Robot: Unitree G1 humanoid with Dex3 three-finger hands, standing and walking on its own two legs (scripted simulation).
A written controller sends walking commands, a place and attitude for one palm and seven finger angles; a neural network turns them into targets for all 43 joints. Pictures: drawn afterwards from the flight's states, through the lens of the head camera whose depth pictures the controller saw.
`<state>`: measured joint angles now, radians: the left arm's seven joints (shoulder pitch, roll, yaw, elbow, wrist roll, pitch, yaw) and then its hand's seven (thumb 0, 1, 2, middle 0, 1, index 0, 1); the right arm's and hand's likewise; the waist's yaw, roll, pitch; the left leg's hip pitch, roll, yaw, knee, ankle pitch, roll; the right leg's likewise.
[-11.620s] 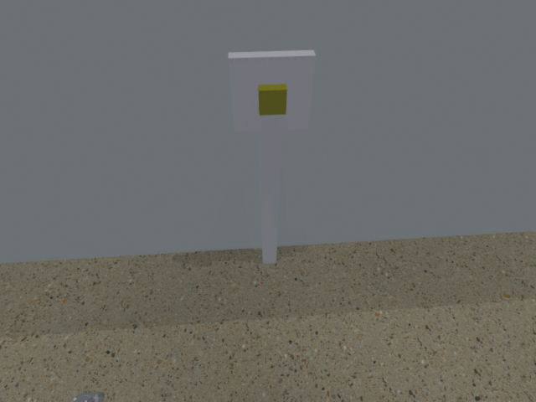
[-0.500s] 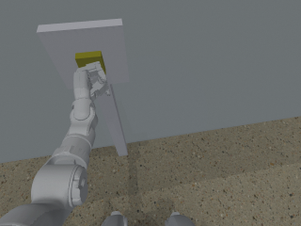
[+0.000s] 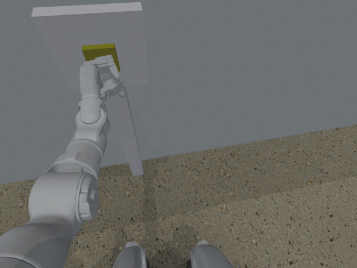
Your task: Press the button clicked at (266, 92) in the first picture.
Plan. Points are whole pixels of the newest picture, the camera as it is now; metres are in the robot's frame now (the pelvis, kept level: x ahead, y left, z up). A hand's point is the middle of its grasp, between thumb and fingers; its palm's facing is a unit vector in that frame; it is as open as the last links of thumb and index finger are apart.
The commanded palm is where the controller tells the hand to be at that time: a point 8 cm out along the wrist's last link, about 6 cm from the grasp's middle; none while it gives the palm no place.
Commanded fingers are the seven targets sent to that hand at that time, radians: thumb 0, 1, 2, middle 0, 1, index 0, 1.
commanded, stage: pull the fist back off the button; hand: left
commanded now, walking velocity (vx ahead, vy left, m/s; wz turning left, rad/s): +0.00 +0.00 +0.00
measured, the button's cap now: (102, 56) +0.57 +0.12 +0.12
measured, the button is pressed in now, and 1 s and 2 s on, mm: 13 0 0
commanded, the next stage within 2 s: draw the hand back to the body in 1.02 s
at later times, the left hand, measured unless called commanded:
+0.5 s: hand (116, 91) +0.49 +0.09 +0.09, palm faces +0.07 -1.00 +0.00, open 2.6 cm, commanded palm +0.45 +0.14 +0.09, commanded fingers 0.00 0.90 0.90 -1.30 -1.50 -1.30 -1.50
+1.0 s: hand (121, 118) +0.42 +0.08 +0.09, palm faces +0.05 -1.00 -0.01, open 3.1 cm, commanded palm +0.39 +0.14 +0.09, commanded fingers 0.00 0.90 0.90 -1.30 -1.50 -1.30 -1.50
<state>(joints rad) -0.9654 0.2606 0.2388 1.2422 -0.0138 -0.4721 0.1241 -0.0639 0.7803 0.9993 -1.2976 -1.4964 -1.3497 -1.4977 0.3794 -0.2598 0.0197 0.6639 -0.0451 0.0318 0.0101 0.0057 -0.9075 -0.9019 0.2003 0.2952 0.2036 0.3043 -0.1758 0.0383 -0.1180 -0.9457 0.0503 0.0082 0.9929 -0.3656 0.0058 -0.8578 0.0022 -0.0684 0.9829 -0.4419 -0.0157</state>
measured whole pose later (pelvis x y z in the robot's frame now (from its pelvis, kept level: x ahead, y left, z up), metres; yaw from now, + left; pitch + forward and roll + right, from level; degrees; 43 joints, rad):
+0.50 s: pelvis +0.01 +0.01 +0.01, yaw -1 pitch +16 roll -2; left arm -0.81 0.18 0.21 1.07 -0.04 -0.44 0.15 -0.06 0.80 0.91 -1.30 -1.50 -1.31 -1.50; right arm 0.38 -0.24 0.01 0.62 -0.04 0.05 0.03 0.01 -0.91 -0.90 0.20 0.30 0.20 0.30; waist -0.14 0.03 -0.12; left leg -0.89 0.05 0.04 0.97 -0.38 0.02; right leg -0.81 0.00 -0.03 0.96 -0.44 0.00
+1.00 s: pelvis +0.04 -0.01 +0.02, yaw +0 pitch +12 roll +0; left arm -0.32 0.08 0.02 0.56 -0.09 -0.35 0.11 0.01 0.90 0.90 -1.30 -1.50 -1.30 -1.50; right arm 0.27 -0.24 0.00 0.57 -0.01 0.05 0.01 0.01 -0.91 -0.90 0.20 0.30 0.20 0.30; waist -0.03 0.03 -0.12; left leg -0.68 0.04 0.03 0.88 -0.40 -0.01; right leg -0.61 0.00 -0.04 0.88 -0.48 -0.02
